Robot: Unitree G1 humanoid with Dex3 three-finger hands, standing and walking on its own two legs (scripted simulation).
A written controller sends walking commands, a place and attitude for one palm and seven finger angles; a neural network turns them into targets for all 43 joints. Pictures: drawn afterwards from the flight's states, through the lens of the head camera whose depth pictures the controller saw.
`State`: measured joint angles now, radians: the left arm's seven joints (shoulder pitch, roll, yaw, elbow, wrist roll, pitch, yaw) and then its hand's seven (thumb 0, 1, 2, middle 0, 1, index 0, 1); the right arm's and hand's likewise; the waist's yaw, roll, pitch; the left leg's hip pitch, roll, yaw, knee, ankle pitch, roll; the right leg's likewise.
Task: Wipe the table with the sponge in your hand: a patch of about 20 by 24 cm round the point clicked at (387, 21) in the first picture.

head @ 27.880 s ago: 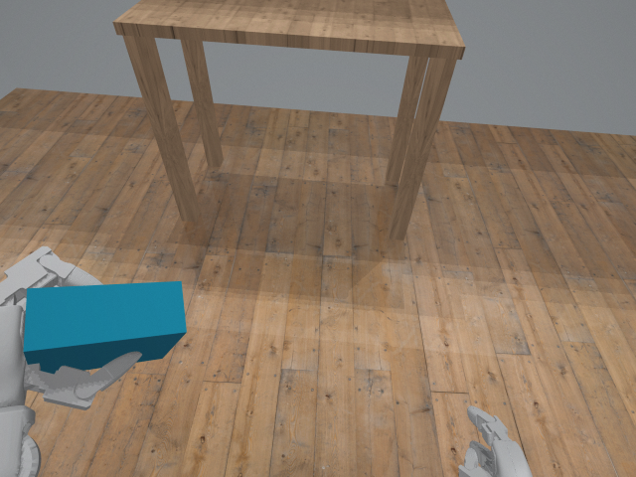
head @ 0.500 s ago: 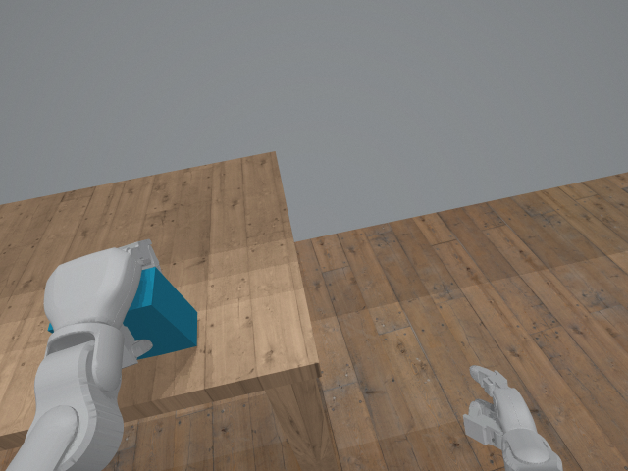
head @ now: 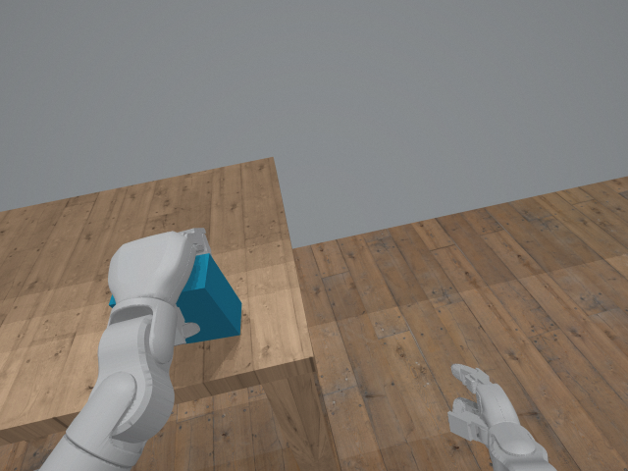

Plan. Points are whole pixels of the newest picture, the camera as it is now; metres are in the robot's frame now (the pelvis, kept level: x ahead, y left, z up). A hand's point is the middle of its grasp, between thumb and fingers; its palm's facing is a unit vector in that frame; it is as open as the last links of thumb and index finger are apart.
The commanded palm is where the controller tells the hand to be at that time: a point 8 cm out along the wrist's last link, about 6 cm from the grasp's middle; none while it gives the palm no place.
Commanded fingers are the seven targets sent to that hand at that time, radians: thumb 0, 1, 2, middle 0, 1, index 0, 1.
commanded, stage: wipe forward along the third lane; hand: left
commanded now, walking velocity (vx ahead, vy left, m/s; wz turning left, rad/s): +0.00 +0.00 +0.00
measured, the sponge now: (189, 311) +0.27 +0.22 +0.10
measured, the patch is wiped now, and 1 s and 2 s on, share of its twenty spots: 0.65 0.80 0.90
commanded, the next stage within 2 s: wipe back along the third lane in 1.66 s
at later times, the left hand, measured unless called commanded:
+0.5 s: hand (186, 270) +0.30 +0.22 +0.14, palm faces +0.07 -0.05 -1.00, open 9.5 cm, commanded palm +0.27 +0.23 +0.18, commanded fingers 0.00 0.10 1.30 -1.20 -1.60 -1.20 -1.60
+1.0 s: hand (188, 247) +0.34 +0.24 +0.14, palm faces +0.02 -0.01 -1.00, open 9.6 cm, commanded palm +0.32 +0.24 +0.16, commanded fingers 0.00 0.10 1.30 -1.20 -1.60 -1.20 -1.60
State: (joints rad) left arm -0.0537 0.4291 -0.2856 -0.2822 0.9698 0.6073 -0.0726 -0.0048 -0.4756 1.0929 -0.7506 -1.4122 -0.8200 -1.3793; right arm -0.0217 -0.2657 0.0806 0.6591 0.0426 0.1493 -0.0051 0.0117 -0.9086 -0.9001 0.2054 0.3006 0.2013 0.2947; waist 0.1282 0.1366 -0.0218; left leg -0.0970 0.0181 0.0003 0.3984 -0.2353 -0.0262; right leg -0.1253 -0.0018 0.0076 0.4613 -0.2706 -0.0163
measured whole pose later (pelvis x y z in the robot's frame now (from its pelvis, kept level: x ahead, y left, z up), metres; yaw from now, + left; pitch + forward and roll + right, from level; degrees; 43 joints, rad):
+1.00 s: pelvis +0.00 -0.01 +0.00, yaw +1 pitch -1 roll +1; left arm -0.43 0.46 -0.20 0.28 0.97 0.43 -0.10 0.00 -0.57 1.17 -0.80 -1.39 -0.85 -1.36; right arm 0.08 -0.30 0.06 0.72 0.05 0.09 -0.08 0.01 -0.91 -0.90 0.21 0.30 0.20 0.29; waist 0.07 0.09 -0.05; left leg -0.18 0.03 -0.02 0.44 -0.24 -0.03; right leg -0.21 0.01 -0.01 0.51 -0.29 -0.03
